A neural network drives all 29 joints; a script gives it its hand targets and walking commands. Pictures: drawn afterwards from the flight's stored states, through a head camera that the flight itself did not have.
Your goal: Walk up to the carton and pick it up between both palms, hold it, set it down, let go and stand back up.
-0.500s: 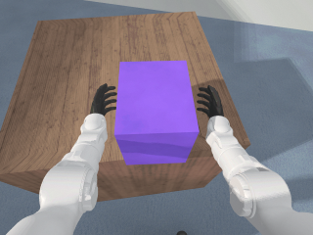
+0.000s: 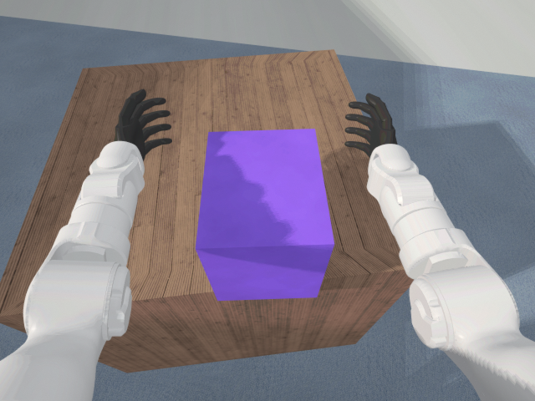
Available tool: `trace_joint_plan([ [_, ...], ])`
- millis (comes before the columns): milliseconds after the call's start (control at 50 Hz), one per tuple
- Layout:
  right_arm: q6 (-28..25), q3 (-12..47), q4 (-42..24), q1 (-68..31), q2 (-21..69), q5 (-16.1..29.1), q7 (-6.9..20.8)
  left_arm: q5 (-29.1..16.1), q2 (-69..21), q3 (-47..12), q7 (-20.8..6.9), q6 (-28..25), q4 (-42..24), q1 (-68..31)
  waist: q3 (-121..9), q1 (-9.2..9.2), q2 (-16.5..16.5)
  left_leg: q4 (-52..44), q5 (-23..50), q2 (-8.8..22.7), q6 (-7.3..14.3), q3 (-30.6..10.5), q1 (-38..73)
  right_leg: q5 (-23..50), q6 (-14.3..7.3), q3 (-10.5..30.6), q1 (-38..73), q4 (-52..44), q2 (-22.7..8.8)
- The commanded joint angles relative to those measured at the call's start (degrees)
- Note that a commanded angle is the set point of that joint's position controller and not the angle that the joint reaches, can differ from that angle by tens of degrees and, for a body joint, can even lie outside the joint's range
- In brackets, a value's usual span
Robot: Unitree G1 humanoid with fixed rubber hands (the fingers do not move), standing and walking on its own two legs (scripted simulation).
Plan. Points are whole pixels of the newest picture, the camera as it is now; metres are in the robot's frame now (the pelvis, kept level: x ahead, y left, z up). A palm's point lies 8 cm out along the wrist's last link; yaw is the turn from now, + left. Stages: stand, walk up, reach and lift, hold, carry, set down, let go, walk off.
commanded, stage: set down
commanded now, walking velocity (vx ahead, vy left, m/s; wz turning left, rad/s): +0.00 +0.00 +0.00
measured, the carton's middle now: (264, 217) +0.41 +0.02 -0.01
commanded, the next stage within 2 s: let go in 1.88 s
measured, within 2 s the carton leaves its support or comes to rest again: neither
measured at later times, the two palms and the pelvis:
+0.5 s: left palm (89, 137) +0.42 +0.23 +0.19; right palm (368, 138) +0.41 -0.12 +0.18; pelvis -0.05 +0.02 +0.00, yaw +3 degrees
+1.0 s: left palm (120, 193) +0.39 +0.22 +0.11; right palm (395, 190) +0.38 -0.17 +0.10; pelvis -0.02 +0.00 +0.00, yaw +1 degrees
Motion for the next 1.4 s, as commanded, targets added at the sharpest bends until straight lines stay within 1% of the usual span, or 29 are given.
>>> trace_joint_plan([
  [0, 2.91, 0.24, -15.37, -28.51, -6.13, 0.7, -0.75, -1.35, 12.49, 0.66, -0.7, 1.49, -11.67, -27.42, -34.76, 1.09, 0.5, 5.43, 35.56, -2.62, -1.81, 0.83, 14.73, 38.47, 4.23, 0.28, 29.75, 8.85, 1.01],
  [20, 4.51, 0.86, -16.34, -28.62, -5.43, 1.29, -0.93, -2.5, 12.88, 0.72, -1.08, 2.62, -11.88, -27.91, -33.42, 1.25, -0.24, 5.76, 33.45, -2.48, -1.49, 0.37, 15.79, 35.04, 3.94, 0.43, 28.53, 8.47, 1.07],
  [40, 5.97, 0.19, -16.87, -28.56, -5.64, 1.45, -1.36, -2.68, 13.25, 0.35, -1.14, 3.6, -12.52, -27.96, -31.95, 0.7, 1.43, 6.04, 34.61, -2.38, -1.52, 0.45, 15.88, 35.11, 3.73, 0.56, 28.75, 8.67, 0.75],
  [100, 9.32, -0.9, -17.46, -27.73, -4.64, 0.81, -2.28, -2.26, 14.22, 0.36, -1.06, 5.41, -14.64, -29.66, -30.07, 0.44, 1.78, 5.83, 34.72, -2.53, -1.11, 0.5, 19.66, 35.03, 3.91, 0.41, 28.03, 8.21, 0.85],
  [160, 11.92, -2.89, -18.54, -30.25, -4.79, -0.19, -3.22, -3.05, 11.77, -0.28, -1.23, 7.43, -11.99, -31.31, -25.98, -1.1, 3.15, 7.24, 35.07, -1.99, -2.41, 0.17, 19.69, 29.42, 2.72, -0.3, 25.32, 7.04, 0.86],
  [200, 12.94, -2.91, -17.18, -31.59, -4.64, -0.11, -3.56, -2.9, 12.46, -1.02, -1.14, 8.16, -11.99, -32.8, -23.76, -0.89, 3.89, 7.82, 32.82, -1.85, -2.32, -0.16, 20.26, 26.33, 2.45, -0.15, 23.2, 7.03, 0.91],
  [240, 13.72, -4.35, -14.27, -32.35, -4.39, -0.64, -3.65, -3.07, 11.64, -1.52, -1.02, 8.15, -10.62, -35.38, -22.22, -1.83, 6.83, 8.53, 29.49, -1.46, -2.8, -0.34, 20.01, 19.08, 1.47, -0.56, 19.73, 5.64, 0.85],
  [260, 13.65, -5.29, -12.97, -32.74, -4.88, -1.13, -3.75, -2.41, 12.03, -1.66, -0.77, 8.02, -10.89, -35.86, -21.6, -1.68, 7.91, 8.49, 27.75, -1.41, -3.06, -0.15, 19.66, 17.13, 1.06, -0.64, 18.69, 5.49, 0.81],
  [400, 9.99, -6.7, -6.05, -36.78, -7.98, -2.79, -3.12, -2.75, 10.09, -2.05, 1.43, 6.25, -2.88, -37.31, -20.77, -2.3, 4.82, 7.79, 15.0, -1.05, -3.63, -1.42, 15.4, 5.5, 0.28, -1.72, 14.19, 6.11, 1.03],
  [420, 9.28, -6.63, -5.72, -36.05, -7.8, -2.44, -3.09, -2.4, 10.57, -2.04, 1.62, 5.62, -3.48, -37.87, -22.04, -2.19, 6.26, 7.66, 13.46, -0.99, -3.36, -1.41, 15.27, 4.98, 0.07, -1.71, 14.43, 6.01, 0.82],
  [460, 7.72, -7.18, -5.11, -37.1, -8.98, -3.28, -2.85, -2.45, 9.66, -2.11, 2.15, 4.79, -1.63, -38.25, -21.58, -2.66, 5.71, 6.67, 7.82, -0.11, -3.29, -2.75, 13.02, 1.8, -0.19, -1.96, 13.58, 6.84, 1.04],
  [500, 5.97, -7.37, -4.25, -36.74, -9.57, -3.06, -2.48, -1.67, 9.81, -2.41, 2.55, 3.67, -1.28, -37.39, -22.79, -2.42, 6.79, 6.1, 5.49, -0.29, -2.76, -2.65, 12.52, 1.15, -0.39, -1.66, 12.96, 7.2, 0.69],
  [520, 4.93, -6.62, -4.18, -35.88, -9.32, -2.34, -2.27, -2.1, 9.55, -2.87, 2.77, 2.93, -1.99, -36.62, -23.7, -2.27, 6.61, 6.77, 7.74, -0.31, -2.71, -2.4, 13.1, 2.27, -0.27, -1.58, 13.24, 6.88, 0.78],
  [540, 4.2, -6.29, -4.16, -35.42, -9.59, -2.24, -2.08, -2.42, 9.55, -2.18, 2.79, 2.35, -2.24, -36.49, -23.93, -2.55, 5.07, 6.29, 5.51, -0.45, -2.81, -2.75, 12.6, 1.58, -0.12, -1.95, 12.67, 7.15, 1.06],
  [560, 3.51, -6.09, -3.43, -35.06, -9.58, -1.68, -1.73, -2.77, 9.63, -3.24, 2.74, 1.83, -2.48, -35.73, -24.24, -2.37, 6.68, 5.96, 3.28, -0.51, -2.48, -2.49, 12.68, 0.75, -0.18, -2.12, 12.32, 7.42, 1.08],
  [580, 2.67, -5.68, -3.4, -34.53, -9.11, -1.48, -1.44, -3.08, 9.3, -2.83, 2.83, 1.29, -2.99, -35.36, -24.47, -2.16, 5.12, 6.01, 3.41, -0.43, -2.18, -2.47, 12.93, -0.22, -0.25, -2.07, 12.81, 7.04, 1.0],
  [620, 1.09, -4.88, -4.63, -32.44, -8.72, -0.63, -0.94, -3.55, 9.78, -2.97, 2.48, -0.16, -5.64, -34.01, -24.81, -2.15, 5.67, 6.24, 3.38, -0.72, -2.19, -2.17, 13.87, 0.63, -0.11, -1.47, 12.42, 7.29, 0.78],
  [720, -2.05, -3.12, -10.25, -27.92, -8.24, -0.32, 0.01, -2.63, 9.92, -1.73, 2.47, -2.76, -10.74, -29.81, -29.47, -0.54, 5.26, 7.08, 10.68, -0.58, -2.05, -2.37, 16.27, 5.56, -0.29, -1.25, 15.95, 7.35, 0.74],
  [780, -3.12, -2.19, -13.61, -24.54, -7.66, 0.03, 0.52, -3.01, 9.49, -1.56, 1.89, -3.91, -14.19, -26.14, -29.49, -0.54, 4.96, 7.44, 15.21, -0.96, -2.21, -1.78, 17.79, 9.27, 0.19, -0.81, 17.53, 6.77, 0.82],
  [860, -3.36, -1.78, -16.99, -18.09, -6.68, -0.52, 0.7, -1.7, 10.39, -0.19, 1.11, -4.13, -16.77, -19.04, -28.58, 0.37, 4.19, 7.54, 19.99, -1.6, -2.46, -1.06, 18.52, 14.77, 0.86, -0.31, 21.1, 6.79, 1.15],
  [960, -1.94, -0.92, -21.52, -9.72, -4.95, -1.63, 0.38, -1.43, 9.09, 0.83, -0.32, -3.09, -16.8, -8.97, -22.07, 0.86, 0.06, 6.83, 22.03, -1.88, -1.96, -1.68, 18.46, 18.71, 1.33, 0.22, 25.21, 7.41, 1.36],
  [1040, -0.95, 0.56, -24.84, -2.82, -2.81, -0.14, 0.36, -1.53, 9.7, 1.53, -1.23, -2.81, -21.11, -3.36, -17.72, 1.38, 2.25, 5.97, 23.56, -2.44, -1.36, -0.49, 19.84, 23.66, 1.98, 0.88, 28.95, 8.29, 1.12],
  [1120, -0.7, 1.51, -30.1, 1.18, -1.5, -1.16, -0.33, -0.78, 8.59, 1.95, -1.52, -3.53, -25.91, 1.17, -17.18, 1.48, 0.96, 6.93, 26.91, -2.36, -0.97, -0.9, 21.02, 26.73, 1.94, 1.37, 30.46, 8.72, 1.25],
  [1180, -1.19, 1.17, -34.81, 4.45, -1.08, -1.59, -0.96, -0.35, 8.34, 1.5, -1.73, -4.43, -29.63, 4.95, -17.03, 1.64, 2.88, 7.62, 28.17, -2.38, -1.05, -1.18, 21.04, 26.97, 1.7, 1.89, 30.66, 9.35, 1.27],
  [1240, -1.46, 2.41, -36.6, 7.49, 0.0, -1.45, -1.31, -0.62, 9.06, 2.34, -1.78, -4.97, -31.84, 8.52, -15.18, 1.88, 1.13, 7.56, 23.42, -2.14, -1.0, -0.76, 19.63, 22.37, 1.87, 1.57, 30.22, 9.48, 1.24],
  [1260, -1.47, 2.4, -35.14, 8.79, 0.55, -1.23, -1.48, -0.35, 8.92, 1.95, -1.59, -5.4, -33.13, 8.95, -13.2, 2.02, 3.26, 7.9, 22.64, -2.21, -1.17, -0.89, 18.94, 20.06, 1.19, 1.84, 28.48, 8.88, 0.94],
  [1280, -1.4, 2.85, -35.93, 10.2, 0.64, -1.47, -1.46, -0.04, 9.46, 1.84, -1.61, -5.37, -33.72, 10.07, -12.69, 2.01, 2.8, 7.76, 20.58, -1.72, -1.23, -0.78, 18.51, 17.25, 1.06, 1.37, 28.02, 8.42, 1.13],
  [1300, -1.54, 2.61, -35.44, 11.31, 0.75, -1.75, -1.57, 0.42, 8.76, 1.7, -1.62, -5.71, -33.93, 11.51, -11.45, 1.96, 4.42, 7.62, 19.38, -1.76, -1.22, -1.06, 17.53, 16.62, 0.76, 1.59, 27.14, 8.13, 0.77],
  [1380, -2.06, 3.21, -34.45, 14.93, 1.9, -1.8, -1.39, 0.21, 7.32, 0.89, -2.2, -6.17, -33.07, 15.65, -8.13, 1.55, 4.22, 7.66, 12.56, -1.28, -1.25, -1.06, 15.27, 8.72, -0.1, 1.14, 23.64, 8.22, 0.94],
])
